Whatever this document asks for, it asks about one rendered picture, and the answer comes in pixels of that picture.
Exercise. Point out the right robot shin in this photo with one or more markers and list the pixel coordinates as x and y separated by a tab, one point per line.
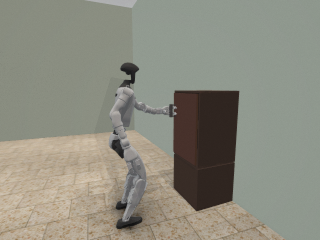
135	195

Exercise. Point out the robot right forearm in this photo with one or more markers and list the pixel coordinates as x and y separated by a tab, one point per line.
119	129

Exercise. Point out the cupboard door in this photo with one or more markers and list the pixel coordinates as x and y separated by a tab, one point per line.
185	126

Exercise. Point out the handle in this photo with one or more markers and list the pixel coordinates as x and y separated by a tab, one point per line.
171	110

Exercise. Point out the robot left hand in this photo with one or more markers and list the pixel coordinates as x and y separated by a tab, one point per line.
166	110

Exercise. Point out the robot right hand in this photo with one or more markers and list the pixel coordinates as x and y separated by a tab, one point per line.
130	155

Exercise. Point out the left robot upper arm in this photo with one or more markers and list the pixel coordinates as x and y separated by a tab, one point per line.
139	105

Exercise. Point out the robot left forearm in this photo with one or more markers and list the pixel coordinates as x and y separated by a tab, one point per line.
153	111

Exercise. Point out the right robot upper arm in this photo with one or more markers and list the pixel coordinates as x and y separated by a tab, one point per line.
125	95

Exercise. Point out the left robot shin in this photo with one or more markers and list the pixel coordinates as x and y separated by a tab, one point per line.
127	187

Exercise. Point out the robot shin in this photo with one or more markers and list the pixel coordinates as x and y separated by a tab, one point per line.
127	187
135	195

